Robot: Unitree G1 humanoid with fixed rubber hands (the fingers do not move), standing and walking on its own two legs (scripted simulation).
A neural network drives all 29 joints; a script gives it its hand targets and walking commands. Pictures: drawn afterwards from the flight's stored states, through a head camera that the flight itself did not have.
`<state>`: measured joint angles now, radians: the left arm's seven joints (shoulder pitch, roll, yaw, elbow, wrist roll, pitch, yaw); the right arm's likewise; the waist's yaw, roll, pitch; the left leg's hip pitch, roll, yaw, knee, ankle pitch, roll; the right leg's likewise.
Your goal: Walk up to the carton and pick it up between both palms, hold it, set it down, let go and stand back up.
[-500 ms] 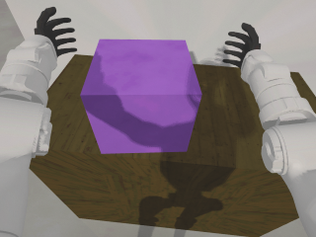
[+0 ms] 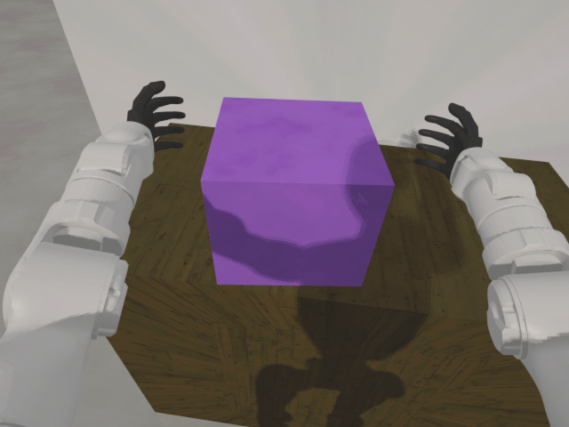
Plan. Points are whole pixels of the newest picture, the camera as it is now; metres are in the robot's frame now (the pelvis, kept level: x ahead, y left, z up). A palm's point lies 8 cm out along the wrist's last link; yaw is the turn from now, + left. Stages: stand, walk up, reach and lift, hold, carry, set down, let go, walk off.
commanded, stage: set down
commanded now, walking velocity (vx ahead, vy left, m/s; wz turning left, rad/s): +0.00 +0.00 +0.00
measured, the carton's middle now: (291, 190) +0.49 -0.05 +0.10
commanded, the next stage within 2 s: none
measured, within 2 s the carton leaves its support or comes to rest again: neither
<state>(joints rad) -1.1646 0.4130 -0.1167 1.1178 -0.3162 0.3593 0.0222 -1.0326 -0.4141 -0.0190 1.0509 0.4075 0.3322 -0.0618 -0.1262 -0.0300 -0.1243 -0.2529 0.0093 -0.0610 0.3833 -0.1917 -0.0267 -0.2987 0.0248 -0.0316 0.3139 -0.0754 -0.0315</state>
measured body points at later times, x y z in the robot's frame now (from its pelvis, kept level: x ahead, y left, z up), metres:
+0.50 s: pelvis +0.00 -0.01 +0.00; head -0.03 -0.01 +0.45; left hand +0.43 +0.17 +0.19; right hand +0.37 -0.28 +0.16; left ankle +0.00 +0.13 -0.75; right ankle +0.05 -0.10 -0.75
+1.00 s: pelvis -0.01 +0.00 +0.00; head -0.05 -0.01 +0.45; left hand +0.37 +0.17 +0.15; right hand +0.31 -0.27 +0.13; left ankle +0.00 +0.13 -0.75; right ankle +0.05 -0.10 -0.75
